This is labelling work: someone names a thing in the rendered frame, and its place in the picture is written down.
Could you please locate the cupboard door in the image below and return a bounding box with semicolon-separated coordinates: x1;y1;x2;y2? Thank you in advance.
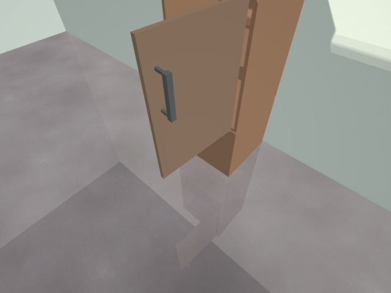
130;0;249;179

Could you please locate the handle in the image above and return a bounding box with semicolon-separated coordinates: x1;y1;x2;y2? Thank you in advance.
154;66;177;123

